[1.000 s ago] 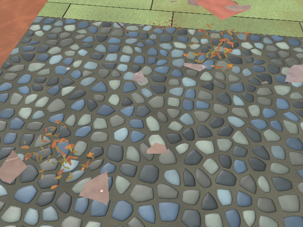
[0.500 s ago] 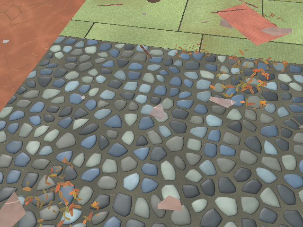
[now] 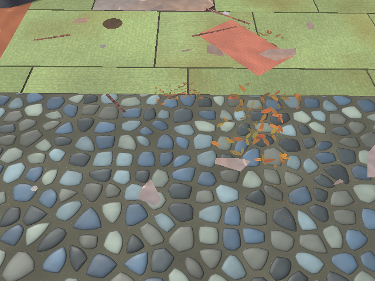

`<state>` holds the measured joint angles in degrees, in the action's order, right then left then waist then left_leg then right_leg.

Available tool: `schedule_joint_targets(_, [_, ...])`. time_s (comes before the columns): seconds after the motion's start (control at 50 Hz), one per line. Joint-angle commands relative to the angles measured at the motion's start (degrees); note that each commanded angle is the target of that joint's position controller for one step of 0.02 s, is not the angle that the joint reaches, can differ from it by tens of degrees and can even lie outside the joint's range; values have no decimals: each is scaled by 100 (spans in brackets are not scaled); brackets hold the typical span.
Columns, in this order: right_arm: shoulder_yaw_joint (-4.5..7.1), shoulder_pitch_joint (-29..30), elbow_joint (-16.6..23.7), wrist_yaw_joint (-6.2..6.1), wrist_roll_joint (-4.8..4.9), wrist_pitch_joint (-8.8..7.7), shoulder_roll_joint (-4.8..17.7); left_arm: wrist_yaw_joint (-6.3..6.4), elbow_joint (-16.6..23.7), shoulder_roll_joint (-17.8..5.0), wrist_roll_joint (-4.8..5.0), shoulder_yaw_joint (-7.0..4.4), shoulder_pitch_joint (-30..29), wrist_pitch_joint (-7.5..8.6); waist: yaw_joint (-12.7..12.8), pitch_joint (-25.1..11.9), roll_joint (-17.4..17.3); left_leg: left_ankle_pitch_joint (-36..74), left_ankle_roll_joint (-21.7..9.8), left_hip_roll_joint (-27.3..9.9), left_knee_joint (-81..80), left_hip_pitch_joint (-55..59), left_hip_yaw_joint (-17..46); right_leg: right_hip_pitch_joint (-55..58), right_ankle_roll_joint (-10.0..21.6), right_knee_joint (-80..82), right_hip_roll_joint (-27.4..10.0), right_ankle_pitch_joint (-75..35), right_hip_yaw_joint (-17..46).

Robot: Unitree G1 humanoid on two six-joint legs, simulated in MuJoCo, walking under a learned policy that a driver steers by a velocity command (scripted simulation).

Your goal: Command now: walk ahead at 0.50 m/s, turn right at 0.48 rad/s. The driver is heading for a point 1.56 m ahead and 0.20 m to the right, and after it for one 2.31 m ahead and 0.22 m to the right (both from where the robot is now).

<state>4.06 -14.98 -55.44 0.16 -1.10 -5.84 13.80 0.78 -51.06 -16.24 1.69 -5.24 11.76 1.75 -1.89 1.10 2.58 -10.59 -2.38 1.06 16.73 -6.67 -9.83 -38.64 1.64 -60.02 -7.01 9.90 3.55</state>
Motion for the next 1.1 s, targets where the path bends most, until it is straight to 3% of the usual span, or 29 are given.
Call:
schedule_joint_targets(0.02, [146, 438, 372, -98, -9, -88, 798, -76, 310, -114, -42, -26, 44, 23, 214, 147, -598, 1190, -707, -1534, -1038, -200, 509, -59, -44, 748, -156, -952, 125])
schedule_joint_targets(0.12, [215, -12, 278, -175, 102, 37, 1027, -277, 729, -1, -68, 84, -974, 48, -149, 442, -407, 1408, -631, -1692, -945, 500, -7, -112, 58, 1965, -19, -1241, -407])
schedule_joint_targets(0.18, [274, -122, 251, -173, 192, 174, 1159, -381, 978, -114, -56, 66, -1170, 27, -93, 442, -507, 2434, -515, -1875, -447, 1139, -185, -71, 258, 2257, 161, -570, -655])
schedule_joint_targets(0.22, [328, 14, 324, -192, 247, 256, 1333, -406, 1015, -342, -50, -44, -812, -1, 212, 79, -727, 4374, -388, -1873, 404, 1306, -335, 679, 480, 2245, 549, 54, -1002])
schedule_joint_targets(0.24, [339, 114, 359, -196, 266, 307, 1387, -399, 905, -544, -24, -160, -213, -8, 577, -249, -751, 5032, -296, -1777, 1293, 1209, -426, 1462, 638, 2364, 812, 178, -1144])
schedule_joint_targets(0.26, [307, 187, 402, -197, 270, 326, 1336, -333, 654, -891, -6, -360, 750, -15, 1073, -743, -588, 4682, -81, -1520, 2609, 626, -541, 2906, 862, 2773, 1058, -184, -1081])
schedule_joint_targets(0.28, [169, 43, 550, -183, 58, 267, 929, -196, 508, -1499, 0, -535, 1402, -68, 1109, -1204, 473, 1758, 212, -1139, 4542, -1001, -554, 4517, 1239, 2885, 21, -342, 628])
schedule_joint_targets(0.3, [-31, -325, 827, -94, 45, 54, 317, -217, 681, -1766, -1, -507, 1040, 16, 465, -1919, 1428, -2296, 471, 127, 6301, -3166, 520, 6007, 2381, 3983, -1188, 869, 4037])
schedule_joint_targets(0.32, [59, 304, 851, -1, 304, -171, 827, -263, 717, -1188, -61, -321, 1184, 87, 877, -1955, 498, -2114, 287, -152, 6528, -3751, 1438, 5998, 2098, 4488, -1263, 943, 4042])
schedule_joint_targets(0.34, [82, 559, 894, 40, 459, -263, 897, -261, 651, -900, -97, -242, 1036, 155, 819, -1272, 308, -1652, 114, -416, 6300, -3998, 1344, 5431, 1842, 4422, -1116, 547, 3130])
schedule_joint_targets(0.36, [75, 591, 818, -3, 370, -281, 838, -264, 715, -717, -91, -177, 599, 206, 550, -780, -203, -1184, 71, -724, 5778, -3718, 1330, 4511, 1625, 4396, -872, -115, 2370])
schedule_joint_targets(0.38, [131, 587, 734, -42, 233, -231, 909, -241, 787, -485, -128, -102, 209, 231, 356, -575, -179, -920, 87, -924, 5320, -3310, 1330, 3821, 1483, 4449, -667, -694, 1802])
schedule_joint_targets(0.4, [151, 449, 673, -32, 207, -142, 910, -220, 851, -400, -195, -58, 41, 247, 202, -504, -59, -739, 105, -1031, 5139, -2919, 1363, 3371, 1431, 4578, -544, -1015, 1542])
schedule_joint_targets(0.44, [143, 361, 628, -34, 161, 6, 770, -181, 804, -497, -175, -67, 96, 294, 101, -421, -84, -526, 223, -1050, 4704, -2725, 1286, 3026, 1437, 4818, -445, -1459, 1195])
schedule_joint_targets(0.5, [100, 867, 791, -58, 88, 88, 652, -78, 661, -669, -141, -98, 393, 328, 215, -141, -113, 283, 434, -1010, 3754, -3155, 1204, 3019, 1377, 5027, -348, -1885, 762])
schedule_joint_targets(0.6, [10, 1660, 971, 43, 152, 25, 479, -22, 456, -677, -120, -74, 723, 302, 536, 97, 74, 1861, 404, -699, 1976, -2939, 1004, 3115, 1039, 5138, -103, -1286, 262])
schedule_joint_targets(0.7, [-33, 2164, 1195, 192, 197, -54, 552, -7, 149, -702, -94, -94, 1117, 229, 682, 356, 137, 1551, 150, -538, 1283, -3263, 1025, 4063, 1012, 4819, -539, -1448, 431])
schedule_joint_targets(0.76, [31, 1741, 1141, 256, 198, -100, 769, 42, 110, -828, -89, -133, 994, 153, 361, 94, 325, 864, -113, -326, 1128, -2644, 905, 4482, 825, 4256, -669, -2858, 425])
schedule_joint_targets(0.8, [223, 363, 746, 203, 153, -93, 1144, 44, 160, -800, -104, -90, 784, 103, -354, -799, 272, 955, -421, -101, 1105, -615, 707, 4087, 579, 2662, -244, -4162, 91])
schedule_joint_targets(0.82, [298, -646, 576, 157, 71, -75, 1490, 46, 256, -564, -205, 20, 895, 95, -640, -1653, -363, 976, -795, -1153, 1303, 1156, 1934, 2883, 397, 905, 134, -2421, -120])
schedule_joint_targets(0.84, [358, -976, 390, 203, 91, -50, 1710, -35, 221, 133, -131, 194, 1752, 214, -186, -2316, -2060, -381, -1722, -2323, 595, 2970, 4763, 619, 20, -1017, 1216, 1900, 5])
schedule_joint_targets(0.86, [200, -855, 426, 212, 217, -48, 1157, -57, 177, -463, -35, 104, 1318, 327, -458, -2043, -1470, -1318, -1503, -2166, 99, 2886, 5104, -58, 117, -1604, 980, 2324, 635])
schedule_joint_targets(0.88, [137, -382, 514, 181, 218, -48, 958, -76, 373, -713, 77, 34, 720, 401, -426, -1183, -1133, -1224, -1253, -2022, -14, 2134, 4244, -435, 176, -1636, 684, 1821, 468])
schedule_joint_targets(0.9, [101, 53, 618, 167, 151, -40, 890, -45, 449, -696, 59, 48, 402, 432, -253, -731, -580, -688, -1129, -1841, -156, 1267, 3638, -253, 183, -1370, 367, 1281, 258])
schedule_joint_targets(0.92, [62, 310, 653, 170, 89, -46, 769, -18, 466, -668, -34, 11, 245, 424, -105, -379, -438, -81, -1109, -1670, -303, 563, 3198, -67, 150, -1023, 182, 976, 180])
schedule_joint_targets(0.94, [18, 395, 652, 169, 19, -66, 675, -15, 448, -608, -62, -8, 380, 376, 90, -356, -598, 314, -1076, -1537, -429, 173, 2905, 287, 146, -830, 25, 781, 213])
schedule_joint_targets(1.0, [21, 326, 557, 152, 86, -91, 754, 0, 424, -336, -85, 29, 485, 237, 246, -216, -690, 817, -1162, -1414, -797, -278, 2337, 423, 0, -220, -133, 620, 89])
schedule_joint_targets(1.04, [63, 194, 497, 85, 95, -76, 927, 13, 559, -314, -134, 43, 97, 208, 183, -67, -588, 1098, -1195, -1408, -963, -276, 2092, 87, -150, 347, -193, 115, 20])
schedule_joint_targets(1.1, [71, 2, 426, 11, 132, -16, 988, -21, 674, -226, -146, 79, -403, 243, 41, 14, -562, 1363, -1002, -1177, -1015, -170, 1603, 39, -229, 1425, -120, -911, -110])
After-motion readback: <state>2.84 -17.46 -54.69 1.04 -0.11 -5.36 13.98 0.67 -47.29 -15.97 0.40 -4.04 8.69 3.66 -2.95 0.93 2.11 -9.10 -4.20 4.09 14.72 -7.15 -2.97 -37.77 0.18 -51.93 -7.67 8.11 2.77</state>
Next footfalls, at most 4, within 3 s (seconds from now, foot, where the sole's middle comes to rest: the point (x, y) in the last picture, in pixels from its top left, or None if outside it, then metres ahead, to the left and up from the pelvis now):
0.26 right None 0.31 -0.16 -0.78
0.80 left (195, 233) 0.68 -0.03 -0.78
1.36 right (265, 182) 0.91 -0.34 -0.78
1.88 left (221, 122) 1.26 -0.19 -0.78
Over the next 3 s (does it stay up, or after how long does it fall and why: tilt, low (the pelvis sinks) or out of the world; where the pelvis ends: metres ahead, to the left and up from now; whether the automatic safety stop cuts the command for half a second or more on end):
stays up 1.65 -0.33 -0.03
